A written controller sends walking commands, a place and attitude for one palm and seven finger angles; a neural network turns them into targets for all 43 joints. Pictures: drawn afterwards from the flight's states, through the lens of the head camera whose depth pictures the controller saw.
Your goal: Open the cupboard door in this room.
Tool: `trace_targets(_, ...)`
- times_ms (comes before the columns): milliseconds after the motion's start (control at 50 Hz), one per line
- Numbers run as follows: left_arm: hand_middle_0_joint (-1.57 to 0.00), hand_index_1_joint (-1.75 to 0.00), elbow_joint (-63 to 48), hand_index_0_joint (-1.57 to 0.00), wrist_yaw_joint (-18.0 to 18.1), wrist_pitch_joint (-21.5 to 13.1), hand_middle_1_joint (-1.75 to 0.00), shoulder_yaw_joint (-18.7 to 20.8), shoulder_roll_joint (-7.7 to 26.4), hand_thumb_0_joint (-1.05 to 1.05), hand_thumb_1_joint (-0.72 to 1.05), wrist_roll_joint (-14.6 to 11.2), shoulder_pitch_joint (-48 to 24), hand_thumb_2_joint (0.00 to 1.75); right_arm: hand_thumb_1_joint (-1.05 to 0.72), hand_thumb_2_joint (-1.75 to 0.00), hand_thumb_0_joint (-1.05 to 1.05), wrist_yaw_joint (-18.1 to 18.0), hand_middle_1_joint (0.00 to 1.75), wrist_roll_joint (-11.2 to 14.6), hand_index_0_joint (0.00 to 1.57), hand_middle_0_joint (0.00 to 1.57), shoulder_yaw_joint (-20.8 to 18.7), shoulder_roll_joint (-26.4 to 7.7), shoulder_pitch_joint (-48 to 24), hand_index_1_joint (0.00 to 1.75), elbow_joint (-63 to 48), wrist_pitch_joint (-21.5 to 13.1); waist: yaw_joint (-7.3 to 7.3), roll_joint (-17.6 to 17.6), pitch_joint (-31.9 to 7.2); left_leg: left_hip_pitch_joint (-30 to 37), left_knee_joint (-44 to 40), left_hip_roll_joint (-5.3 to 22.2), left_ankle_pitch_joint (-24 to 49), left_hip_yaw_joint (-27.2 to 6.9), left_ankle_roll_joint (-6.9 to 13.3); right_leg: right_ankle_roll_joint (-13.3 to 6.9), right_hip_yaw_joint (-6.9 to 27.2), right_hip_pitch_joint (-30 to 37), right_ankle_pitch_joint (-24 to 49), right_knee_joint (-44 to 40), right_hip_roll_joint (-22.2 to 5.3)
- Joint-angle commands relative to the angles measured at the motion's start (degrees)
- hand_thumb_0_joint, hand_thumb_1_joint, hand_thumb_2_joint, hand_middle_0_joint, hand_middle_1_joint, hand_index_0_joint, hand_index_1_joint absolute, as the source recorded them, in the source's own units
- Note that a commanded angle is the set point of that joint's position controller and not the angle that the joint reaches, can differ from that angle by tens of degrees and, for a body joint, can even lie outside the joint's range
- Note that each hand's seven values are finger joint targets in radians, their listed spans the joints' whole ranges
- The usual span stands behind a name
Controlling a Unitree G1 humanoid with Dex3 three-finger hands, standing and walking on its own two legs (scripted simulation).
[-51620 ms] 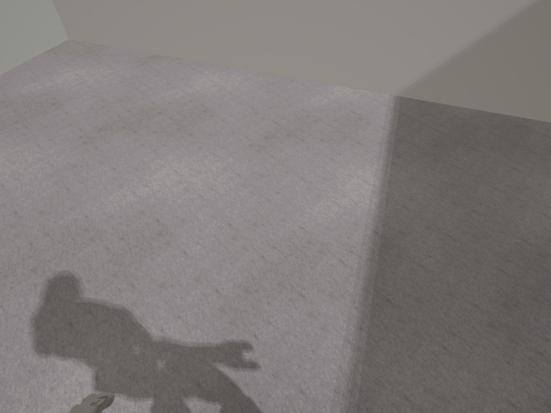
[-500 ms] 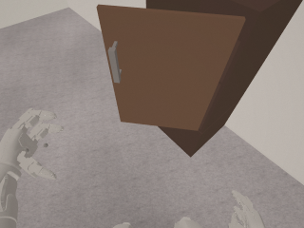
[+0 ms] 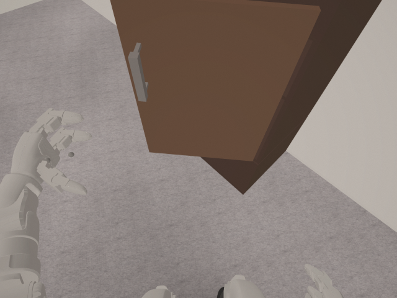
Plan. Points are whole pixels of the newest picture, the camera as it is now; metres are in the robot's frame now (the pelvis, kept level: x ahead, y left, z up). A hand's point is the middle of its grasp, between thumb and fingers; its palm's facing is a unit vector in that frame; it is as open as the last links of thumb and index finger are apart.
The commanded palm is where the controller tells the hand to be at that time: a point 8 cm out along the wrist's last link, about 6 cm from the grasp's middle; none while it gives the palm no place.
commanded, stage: move the hooked fingers beside the handle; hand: left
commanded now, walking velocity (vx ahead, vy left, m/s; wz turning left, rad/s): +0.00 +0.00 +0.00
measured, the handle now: (140, 73) +0.61 +0.16 +0.06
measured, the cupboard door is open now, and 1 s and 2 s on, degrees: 41 41 41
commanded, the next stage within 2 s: none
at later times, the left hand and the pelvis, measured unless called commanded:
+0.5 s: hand (94, 120) +0.45 +0.23 +0.07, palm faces -0.06 -1.00 -0.03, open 13.9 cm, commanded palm +0.43 +0.28 +0.06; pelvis +0.00 -0.01 -0.01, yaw -1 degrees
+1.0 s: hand (104, 89) +0.54 +0.23 +0.07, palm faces -0.08 -1.00 -0.04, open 13.9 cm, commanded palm +0.53 +0.27 +0.06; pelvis +0.00 +0.00 -0.02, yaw -2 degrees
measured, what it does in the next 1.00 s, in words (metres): stands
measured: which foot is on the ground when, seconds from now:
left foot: down 0.00-1.00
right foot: down 0.00-1.00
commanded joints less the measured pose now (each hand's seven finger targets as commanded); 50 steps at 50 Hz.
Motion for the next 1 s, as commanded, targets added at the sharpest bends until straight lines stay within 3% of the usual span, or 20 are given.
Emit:
trace_targets(0, -0.30, -1.20, -8.07, -0.30, 0.27, -4.55, -1.20, 2.22, 14.05, 0.00, -0.50, -1.38, -21.34, 0.30, -0.90, -0.90, 0.00, -0.60, 0.30, 0.29, 0.20, 0.20, -3.89, -9.52, 3.36, 0.30, -5.15, -1.24, -1.28, 3.04, -19.48, 4.19, -8.18, 0.00, 24.10, -4.10, -2.46, -1.15, 2.30, 14.45, 12.32, -2.50, 2.60)
trace_targets(40, -0.30, -1.20, -5.51, -0.30, 0.63, -4.55, -1.20, 2.02, 14.26, 0.00, -0.50, -0.85, -24.55, 0.30, -0.90, -0.90, 0.00, -0.75, 0.30, 0.27, 0.20, 0.20, -3.86, -9.83, 3.70, 0.30, -4.60, -0.73, -1.72, 3.13, -19.01, 3.08, -8.53, -0.23, 20.49, -4.10, -2.10, -1.21, 2.46, 13.72, 10.25, -2.78, 2.32)
trace_targets(80, -0.30, -1.20, -2.81, -0.30, 0.66, -4.48, -1.20, 3.57, 17.04, 0.00, -0.50, -0.10, -26.75, 0.30, -0.90, -0.90, 0.00, -0.82, 0.30, 0.19, 0.20, 0.20, -3.87, -10.14, 4.57, 0.30, -4.13, 0.09, -1.52, 2.56, -20.23, 2.08, -8.12, -0.38, 20.22, -3.80, -1.76, -1.26, 2.95, 15.03, 10.93, -2.56, 2.31)
trace_targets(120, -0.30, -1.20, -2.99, -0.30, 1.06, -5.06, -1.20, 2.76, 17.07, 0.00, -0.50, 0.99, -29.25, 0.30, -0.90, -0.90, 0.00, -0.74, 0.30, 0.07, 0.20, 0.20, -3.89, -9.87, 4.98, 0.30, -3.98, 0.56, -1.33, 5.82, -22.01, 3.36, -7.96, -0.43, 22.47, -3.97, -1.99, -1.41, 2.97, 14.71, 11.93, -2.02, 2.13)
trace_targets(140, -0.30, -1.20, -2.95, -0.30, 1.28, -5.24, -1.20, 1.78, 15.99, 0.00, -0.50, 1.16, -29.87, 0.30, -0.90, -0.90, 0.00, -0.57, 0.30, -0.03, 0.20, 0.20, -3.92, -9.63, 5.21, 0.30, -3.98, 0.74, -1.64, 5.43, -22.92, 3.90, -7.62, -0.45, 23.50, -3.70, -1.81, -1.23, 3.16, 15.17, 13.21, -2.13, 2.16)
trace_targets(160, -0.30, -1.20, -2.84, -0.30, 1.44, -5.65, -1.20, 3.86, 18.64, 0.00, -0.50, 1.24, -29.97, 0.30, -0.90, -0.90, 0.00, -0.57, 0.30, -0.18, 0.20, 0.20, -4.08, -10.00, 5.96, 0.30, -3.82, 1.15, -1.16, 5.65, -24.26, 4.43, -7.00, -0.13, 26.42, -3.98, -2.03, -1.52, 3.09, 15.42, 14.83, -1.37, 2.39)
trace_targets(180, -0.30, -1.20, -2.75, -0.30, 1.46, -5.94, -1.20, 3.98, 18.76, 0.00, -0.50, 1.37, -30.24, 0.30, -0.90, -0.90, 0.00, -0.38, 0.30, -0.26, 0.20, 0.20, -4.02, -9.77, 6.33, 0.30, -3.76, 1.53, -1.19, 5.74, -25.76, 4.52, -6.74, -0.25, 27.46, -3.67, -1.96, -1.25, 3.47, 16.42, 16.21, -1.45, 2.37)
trace_targets(240, -0.30, -1.20, 1.18, -0.30, 2.33, -6.42, -1.20, 5.93, 20.43, 0.00, -0.50, 1.62, -31.29, 0.30, -0.90, -0.90, 0.00, -0.16, 0.30, -0.30, 0.20, 0.20, -4.02, -9.81, 6.67, 0.30, -3.37, 2.59, -1.20, 3.59, -24.50, 1.35, -6.61, -0.22, 25.40, -3.25, -1.52, -1.17, 3.75, 17.90, 17.09, -1.43, 2.31)
trace_targets(340, -0.30, -1.20, 8.79, -0.30, 2.36, -6.03, -1.20, 3.66, 19.76, 0.00, -0.50, 3.32, -36.56, 0.30, -0.90, -0.90, 0.00, 0.11, 0.30, -0.13, 0.20, 0.20, -3.75, -10.06, 7.53, 0.30, -2.95, 4.41, -3.24, 3.27, -20.71, -2.16, -6.60, -0.28, 20.35, -2.60, -0.83, -0.92, 4.02, 15.08, 14.45, -1.83, 2.31)
trace_targets(420, -0.30, -1.20, 11.19, -0.30, 1.78, -7.58, -1.20, 6.10, 24.98, 0.00, -0.50, 4.60, -42.09, 0.30, -0.90, -0.90, 0.00, -0.02, 0.30, -0.37, 0.20, 0.20, -3.82, -10.55, 9.01, 0.30, -2.68, 5.71, -3.65, 3.19, -24.33, -3.56, -5.25, -0.40, 19.65, -2.40, -0.35, -0.90, 5.19, 16.63, 15.06, -1.27, 2.40)
trace_targets(480, -0.30, -1.20, 11.30, -0.30, 1.04, -9.13, -1.20, 4.55, 24.29, 0.00, -0.50, 4.73, -46.57, 0.30, -0.90, -0.90, 0.00, 0.02, 0.30, -0.57, 0.20, 0.20, -3.72, -10.35, 9.67, 0.30, -2.09, 6.44, -4.48, 6.20, -26.75, -1.16, -4.41, -0.21, 21.98, -2.75, -0.52, -1.15, 5.02, 15.10, 16.17, -0.55, 2.79)
trace_targets(540, -0.30, -1.20, 16.01, -0.30, 1.13, -8.66, -1.20, 6.09, 26.85, 0.00, -0.50, 4.97, -48.92, 0.30, -0.90, -0.90, 0.00, -0.20, 0.30, -0.55, 0.20, 0.20, -3.56, -11.02, 10.34, 0.30, -1.28, 7.17, -5.74, 2.92, -24.90, -4.95, -3.85, -0.11, 18.30, -2.96, -0.14, -0.74, 5.42, 14.19, 13.59, -1.15, 2.68)
trace_targets(620, -0.30, -1.20, 20.34, -0.30, 1.44, -6.93, -1.20, 4.50, 27.95, 0.00, -0.50, 6.90, -53.82, 0.30, -0.90, -0.90, 0.00, -0.20, 0.30, -0.70, 0.20, 0.20, -3.01, -11.32, 11.46, 0.30, -0.74, 7.91, -7.33, 6.33, -23.57, -6.57, -3.15, -0.16, 16.50, -3.11, -0.08, -0.77, 5.36, 10.79, 11.10, -0.85, 2.69)
trace_targets(720, -0.30, -1.20, 18.08, -0.30, 2.31, -7.97, -1.20, 6.71, 31.45, 0.00, -0.50, 7.80, -57.40, 0.30, -0.90, -0.90, 0.00, 0.25, 0.30, -1.50, 0.20, 0.20, -3.15, -11.52, 13.42, 0.30, -1.15, 9.03, -7.32, 8.69, -32.12, -3.90, -1.28, 0.08, 22.21, -3.42, -0.16, -0.92, 5.34, 12.13, 15.95, 0.77, 3.03)
trace_targets(760, -0.30, -1.20, 21.22, -0.30, 2.37, -7.43, -1.20, 8.27, 33.62, 0.00, -0.50, 7.57, -57.62, 0.30, -0.90, -0.90, 0.00, 0.23, 0.30, -1.41, 0.20, 0.20, -2.77, -11.76, 13.86, 0.30, -1.46, 9.63, -7.90, 5.73, -30.11, -7.46, -0.82, 0.09, 21.11, -3.30, 0.10, -1.08, 5.30, 13.22, 16.51, 0.95, 3.39)
trace_targets(800, -0.30, -1.20, 24.31, -0.30, 2.29, -6.05, -1.20, 8.30, 35.18, 0.00, -0.50, 8.58, -58.20, 0.30, -0.90, -0.90, 0.00, 0.30, 0.30, -1.30, 0.20, 0.20, -2.44, -12.03, 14.14, 0.30, -1.61, 10.30, -8.41, 5.37, -27.68, -10.14, -0.87, 0.16, 18.63, -2.97, 0.22, -0.69, 5.63, 12.61, 14.97, 0.37, 3.31)
trace_targets(840, -0.30, -1.20, 24.11, -0.30, 2.65, -5.39, -1.20, 7.84, 36.42, 0.00, -0.50, 10.12, -60.31, 0.30, -0.90, -0.90, 0.00, 0.39, 0.30, -1.58, 0.20, 0.20, -2.21, -12.18, 14.70, 0.30, -1.90, 10.81, -8.79, 7.40, -27.70, -10.35, -0.83, 0.16, 18.39, -3.18, 0.27, -0.73, 5.44, 11.42, 14.14, 0.61, 3.28)
trace_targets(860, -0.30, -1.20, 22.52, -0.30, 2.73, -5.91, -1.20, 7.85, 37.12, 0.00, -0.50, 10.51, -61.69, 0.30, -0.90, -0.90, 0.00, 0.35, 0.30, -1.72, 0.20, 0.20, -2.23, -12.09, 15.00, 0.30, -2.26, 10.98, -8.93, 8.55, -29.17, -8.70, -0.57, 0.18, 20.28, -3.36, 0.39, -1.02, 5.17, 11.26, 15.47, 1.22, 3.55)
trace_targets(880, -0.30, -1.20, 21.46, -0.30, 2.74, -6.23, -1.20, 8.96, 39.05, 0.00, -0.50, 11.15, -61.62, 0.30, -0.90, -0.90, 0.00, 0.53, 0.30, -1.92, 0.20, 0.20, -2.30, -12.19, 15.69, 0.30, -2.15, 11.34, -8.02, 11.48, -32.15, -6.83, -0.37, 0.25, 22.20, -3.34, 0.09, -1.10, 5.19, 11.52, 16.35, 1.51, 3.56)
trace_targets(980, -0.30, -1.20, 23.48, -0.30, 2.45, -6.22, -1.20, 6.09, 35.07, 0.00, -0.50, 10.48, -66.20, 0.30, -0.90, -0.90, 0.00, 0.85, 0.30, -2.25, 0.20, 0.20, -2.28, -12.37, 16.95, 0.30, -0.97, 12.40, -11.19, 10.99, -30.60, -2.77, 0.17, 1.37, 25.29, -5.08, -0.42, -0.94, 3.48, 5.13, 15.29, 1.51, 4.24)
